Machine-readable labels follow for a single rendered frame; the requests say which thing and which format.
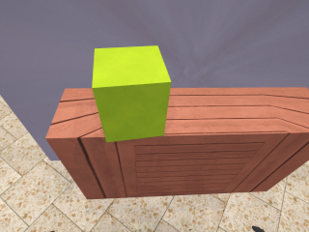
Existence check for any carton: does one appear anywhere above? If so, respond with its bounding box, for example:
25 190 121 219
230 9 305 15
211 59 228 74
92 45 172 143

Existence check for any pedestal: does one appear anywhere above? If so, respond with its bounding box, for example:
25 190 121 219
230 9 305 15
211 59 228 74
45 87 309 200

